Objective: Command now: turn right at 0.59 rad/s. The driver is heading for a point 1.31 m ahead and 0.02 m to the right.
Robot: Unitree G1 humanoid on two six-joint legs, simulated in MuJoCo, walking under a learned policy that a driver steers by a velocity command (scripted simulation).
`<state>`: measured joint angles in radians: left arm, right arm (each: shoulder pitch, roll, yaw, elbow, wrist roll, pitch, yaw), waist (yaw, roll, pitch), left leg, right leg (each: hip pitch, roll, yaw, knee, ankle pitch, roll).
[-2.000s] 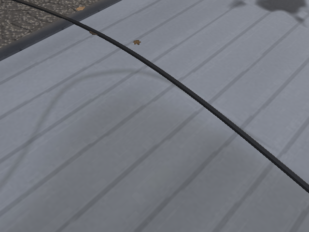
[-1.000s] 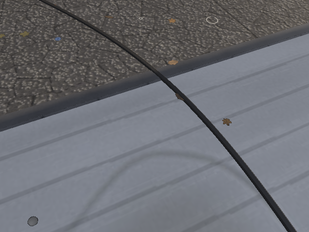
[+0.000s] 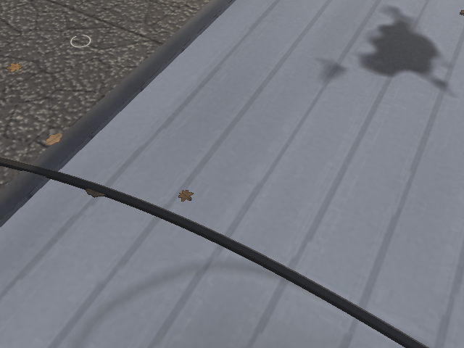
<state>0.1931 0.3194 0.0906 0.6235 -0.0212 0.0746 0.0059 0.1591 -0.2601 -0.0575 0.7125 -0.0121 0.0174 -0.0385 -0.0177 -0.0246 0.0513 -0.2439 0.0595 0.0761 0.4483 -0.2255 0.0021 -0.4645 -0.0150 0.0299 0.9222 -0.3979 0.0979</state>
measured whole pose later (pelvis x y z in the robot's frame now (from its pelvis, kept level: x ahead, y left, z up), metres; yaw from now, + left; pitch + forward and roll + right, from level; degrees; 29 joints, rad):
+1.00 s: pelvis +0.02 -0.01 -0.01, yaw -18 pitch -1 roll +0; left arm 0.22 0.24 0.05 0.77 0.01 0.02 0.02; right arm 0.18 -0.24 -0.01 0.74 -0.01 -0.02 0.00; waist 0.00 0.01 0.04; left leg -0.20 -0.02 -0.01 0.52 -0.30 0.01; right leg -0.23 0.04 0.13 0.53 -0.27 0.02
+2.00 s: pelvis +0.07 -0.04 +0.00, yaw -17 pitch +0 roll +0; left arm 0.19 0.26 0.05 1.03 -0.03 -0.08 0.00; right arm 0.37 -0.30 -0.04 0.98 0.03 -0.04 -0.02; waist -0.04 0.03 -0.01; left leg -0.07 0.00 -0.02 0.35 -0.29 0.02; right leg -0.32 -0.03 -0.03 0.58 -0.29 -0.01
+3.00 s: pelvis +0.59 -0.17 -0.01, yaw +6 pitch +2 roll +1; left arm 0.02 0.29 0.02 0.71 0.00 -0.13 -0.01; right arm 0.39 -0.30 -0.08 0.80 0.02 -0.04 -0.01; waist -0.09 -0.04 0.01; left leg -0.08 -0.12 -0.22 0.46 -0.41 0.06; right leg -0.47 0.00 0.08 0.44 -0.01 0.01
